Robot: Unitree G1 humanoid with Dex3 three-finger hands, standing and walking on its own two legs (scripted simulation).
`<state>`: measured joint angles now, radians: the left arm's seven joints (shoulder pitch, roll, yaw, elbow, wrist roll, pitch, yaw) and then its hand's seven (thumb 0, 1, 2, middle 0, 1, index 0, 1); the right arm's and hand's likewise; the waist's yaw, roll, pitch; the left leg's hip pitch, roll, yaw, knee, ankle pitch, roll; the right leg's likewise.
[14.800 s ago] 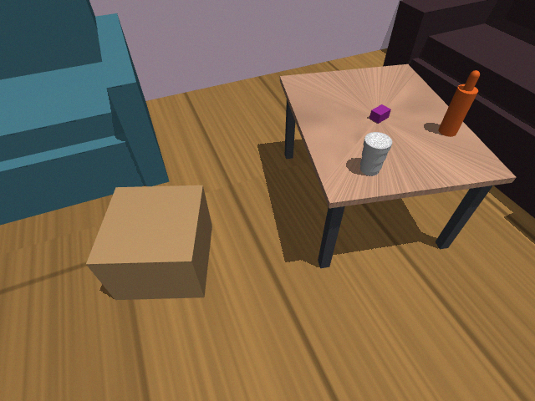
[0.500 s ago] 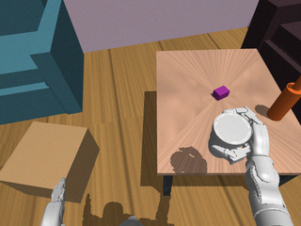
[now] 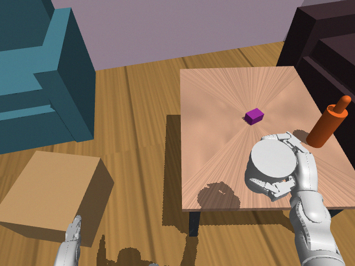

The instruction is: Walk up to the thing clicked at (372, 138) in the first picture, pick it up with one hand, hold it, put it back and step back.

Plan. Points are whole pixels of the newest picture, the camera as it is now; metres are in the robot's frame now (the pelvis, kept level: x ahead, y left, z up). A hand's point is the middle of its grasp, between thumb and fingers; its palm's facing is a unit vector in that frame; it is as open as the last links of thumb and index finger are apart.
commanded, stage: hold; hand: right
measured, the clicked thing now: (264, 170) +0.34 -0.16 +0.04
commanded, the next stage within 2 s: none
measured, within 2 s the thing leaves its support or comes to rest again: neither
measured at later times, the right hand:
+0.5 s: hand (271, 166) +0.33 -0.16 +0.06, palm faces +0.09 +1.00 -0.02, open 11.2 cm
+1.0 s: hand (272, 170) +0.32 -0.16 +0.06, palm faces +0.08 +1.00 -0.02, open 11.2 cm
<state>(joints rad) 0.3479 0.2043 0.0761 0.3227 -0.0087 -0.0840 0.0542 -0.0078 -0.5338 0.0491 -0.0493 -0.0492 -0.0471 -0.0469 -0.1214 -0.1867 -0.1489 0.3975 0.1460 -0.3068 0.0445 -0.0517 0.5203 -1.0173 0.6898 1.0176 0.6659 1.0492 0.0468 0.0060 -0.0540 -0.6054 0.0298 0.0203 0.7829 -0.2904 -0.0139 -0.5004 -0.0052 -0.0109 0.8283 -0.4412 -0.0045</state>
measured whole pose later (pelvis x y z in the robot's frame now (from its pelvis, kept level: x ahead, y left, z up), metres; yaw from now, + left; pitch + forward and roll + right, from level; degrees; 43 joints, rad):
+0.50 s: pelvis +0.01 +0.01 +0.01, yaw +0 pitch +5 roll +0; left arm 0.31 0.21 0.08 0.39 -0.01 -0.10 0.06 -0.01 -0.52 0.05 -0.05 -0.05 -0.05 -0.05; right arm -0.09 -0.19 -0.15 0.38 0.17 -0.31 0.06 -0.05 0.52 -1.02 0.69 1.02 0.66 1.05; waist 0.04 0.00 -0.04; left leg -0.54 0.03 0.03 0.73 -0.28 -0.01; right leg -0.43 -0.01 -0.01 0.76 -0.42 0.00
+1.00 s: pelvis +0.01 +0.00 +0.01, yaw +0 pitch +5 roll +0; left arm 0.29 0.21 0.08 0.44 -0.01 -0.10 0.06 -0.01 -0.52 0.04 -0.05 -0.05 -0.05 -0.05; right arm -0.06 -0.18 -0.15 0.39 0.17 -0.33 0.08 -0.05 0.53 -1.03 0.69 1.03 0.66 1.06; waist 0.04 0.00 -0.04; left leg -0.53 0.03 0.03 0.72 -0.27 -0.01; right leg -0.42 -0.01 -0.01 0.75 -0.41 0.00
